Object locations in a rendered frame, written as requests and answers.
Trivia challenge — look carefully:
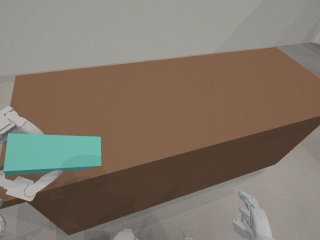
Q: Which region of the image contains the sponge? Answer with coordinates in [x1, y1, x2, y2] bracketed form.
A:
[3, 133, 101, 176]

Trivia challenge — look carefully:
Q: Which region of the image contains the left robot hand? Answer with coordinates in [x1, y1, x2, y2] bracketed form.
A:
[0, 106, 63, 202]

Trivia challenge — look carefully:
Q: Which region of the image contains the robot left shin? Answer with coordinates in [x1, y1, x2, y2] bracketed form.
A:
[123, 229, 133, 233]

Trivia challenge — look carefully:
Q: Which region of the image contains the right robot hand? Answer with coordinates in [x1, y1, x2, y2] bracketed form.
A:
[233, 190, 273, 240]

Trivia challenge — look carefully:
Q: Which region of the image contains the table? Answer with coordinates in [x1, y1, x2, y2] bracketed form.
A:
[0, 47, 320, 235]

